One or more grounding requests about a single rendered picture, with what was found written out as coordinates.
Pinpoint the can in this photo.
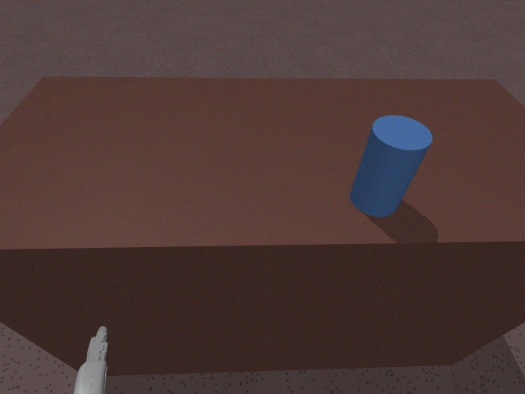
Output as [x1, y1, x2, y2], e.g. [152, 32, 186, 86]
[350, 115, 432, 217]

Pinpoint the left robot hand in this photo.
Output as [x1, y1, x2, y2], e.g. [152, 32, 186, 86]
[74, 326, 108, 394]

